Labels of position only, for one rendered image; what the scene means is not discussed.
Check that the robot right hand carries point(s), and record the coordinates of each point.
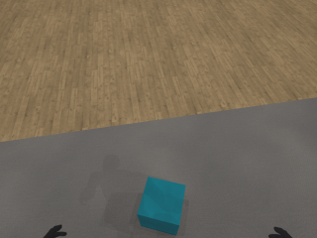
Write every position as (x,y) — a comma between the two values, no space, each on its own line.
(281,233)

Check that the carton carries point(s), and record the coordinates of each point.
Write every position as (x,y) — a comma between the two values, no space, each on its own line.
(161,205)

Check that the robot left hand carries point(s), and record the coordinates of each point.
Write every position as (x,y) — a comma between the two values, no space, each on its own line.
(53,232)

